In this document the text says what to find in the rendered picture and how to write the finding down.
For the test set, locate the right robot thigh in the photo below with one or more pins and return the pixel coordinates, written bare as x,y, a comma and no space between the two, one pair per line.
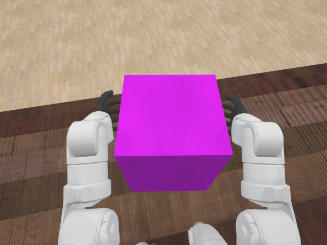
205,234

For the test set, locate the carton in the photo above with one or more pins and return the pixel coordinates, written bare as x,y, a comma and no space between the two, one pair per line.
172,134

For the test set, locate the robot left hand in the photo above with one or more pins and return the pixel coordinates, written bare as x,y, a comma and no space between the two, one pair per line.
103,106

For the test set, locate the robot right upper arm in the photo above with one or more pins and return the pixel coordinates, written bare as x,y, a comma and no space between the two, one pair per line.
266,227

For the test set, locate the robot right hand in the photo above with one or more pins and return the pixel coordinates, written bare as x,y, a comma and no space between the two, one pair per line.
235,110

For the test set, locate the right robot forearm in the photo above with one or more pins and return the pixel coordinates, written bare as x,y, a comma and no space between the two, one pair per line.
262,153

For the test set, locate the left robot forearm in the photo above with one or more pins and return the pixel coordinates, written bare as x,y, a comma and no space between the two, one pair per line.
86,155

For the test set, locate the robot left upper arm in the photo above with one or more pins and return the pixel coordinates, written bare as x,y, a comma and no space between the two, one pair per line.
98,226

